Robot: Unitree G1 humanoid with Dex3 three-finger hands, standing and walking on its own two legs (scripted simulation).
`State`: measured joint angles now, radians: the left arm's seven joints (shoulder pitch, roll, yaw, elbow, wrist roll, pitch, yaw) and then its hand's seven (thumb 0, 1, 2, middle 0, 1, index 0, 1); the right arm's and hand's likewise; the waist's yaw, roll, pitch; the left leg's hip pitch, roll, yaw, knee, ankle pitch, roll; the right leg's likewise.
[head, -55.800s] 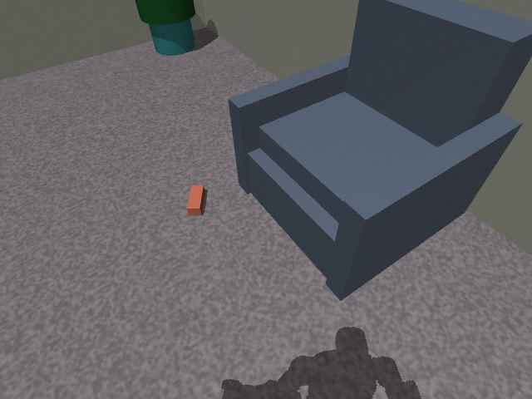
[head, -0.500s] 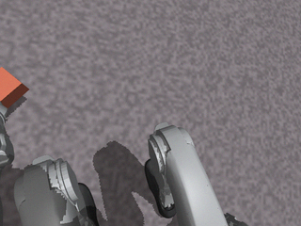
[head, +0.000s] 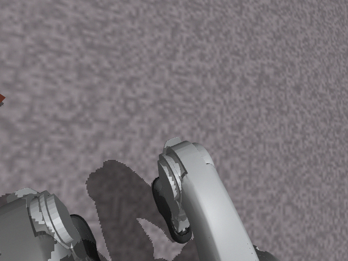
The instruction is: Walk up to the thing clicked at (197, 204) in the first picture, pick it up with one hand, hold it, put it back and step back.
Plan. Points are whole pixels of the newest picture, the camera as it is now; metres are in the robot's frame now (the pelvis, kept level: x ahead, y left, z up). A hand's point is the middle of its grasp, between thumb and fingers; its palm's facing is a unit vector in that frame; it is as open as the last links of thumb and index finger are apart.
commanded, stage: rest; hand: left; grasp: from above
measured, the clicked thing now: out of the picture +0.48 +0.33 -0.25
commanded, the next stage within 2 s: open in 0.68 s
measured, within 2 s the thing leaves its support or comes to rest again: rests again in 0.46 s
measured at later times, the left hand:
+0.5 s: hand out of the picture +0.48 +0.32 -0.23, palm faces -0.26 -0.35 -0.90, open 9.2 cm
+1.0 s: hand out of the picture +0.48 +0.32 -0.24, palm faces -0.25 -0.35 -0.90, open 10.2 cm
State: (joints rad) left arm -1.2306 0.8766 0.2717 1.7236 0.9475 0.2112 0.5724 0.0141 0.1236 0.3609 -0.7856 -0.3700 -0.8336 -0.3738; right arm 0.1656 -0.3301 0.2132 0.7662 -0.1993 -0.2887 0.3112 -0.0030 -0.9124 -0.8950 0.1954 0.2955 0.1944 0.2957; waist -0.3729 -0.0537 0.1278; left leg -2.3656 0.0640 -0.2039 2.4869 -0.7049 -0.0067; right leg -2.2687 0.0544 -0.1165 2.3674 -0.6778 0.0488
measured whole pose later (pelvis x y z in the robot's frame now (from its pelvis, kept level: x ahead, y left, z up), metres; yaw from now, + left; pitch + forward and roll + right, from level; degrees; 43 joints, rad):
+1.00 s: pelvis -0.01 +0.01 +0.01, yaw -3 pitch +28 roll -14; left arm -1.29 1.04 0.24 1.80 0.92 0.20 0.64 0.00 0.01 0.59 -0.59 -0.60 -0.61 -0.60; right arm 0.15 -0.37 0.32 0.69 -0.22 -0.36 0.33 0.00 -0.90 -0.89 0.20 0.30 0.19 0.30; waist -0.44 -0.14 0.23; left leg -2.34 0.07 -0.26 2.50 -0.70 0.00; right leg -2.21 0.07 -0.17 2.32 -0.65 0.06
